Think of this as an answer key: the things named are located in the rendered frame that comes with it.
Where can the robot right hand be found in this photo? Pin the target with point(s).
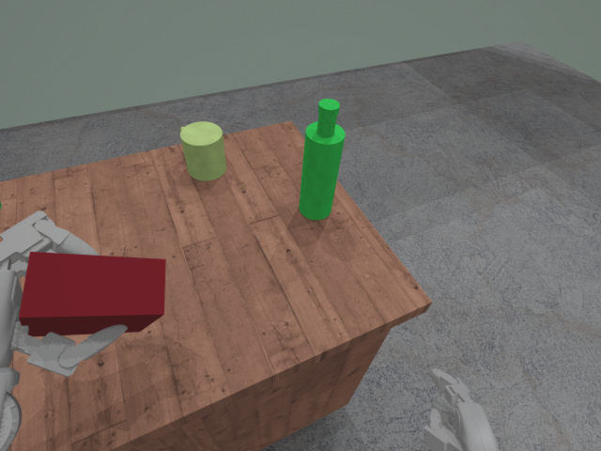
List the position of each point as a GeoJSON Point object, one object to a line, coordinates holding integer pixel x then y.
{"type": "Point", "coordinates": [467, 428]}

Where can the robot left forearm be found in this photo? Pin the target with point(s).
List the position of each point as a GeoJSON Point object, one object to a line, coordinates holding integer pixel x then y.
{"type": "Point", "coordinates": [10, 409]}

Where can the table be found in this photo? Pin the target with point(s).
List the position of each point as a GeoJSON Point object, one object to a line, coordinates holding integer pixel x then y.
{"type": "Point", "coordinates": [270, 319]}

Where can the sponge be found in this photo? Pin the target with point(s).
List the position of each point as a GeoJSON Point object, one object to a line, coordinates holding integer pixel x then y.
{"type": "Point", "coordinates": [82, 294]}

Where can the robot left hand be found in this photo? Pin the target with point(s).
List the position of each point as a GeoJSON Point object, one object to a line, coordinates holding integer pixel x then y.
{"type": "Point", "coordinates": [54, 352]}

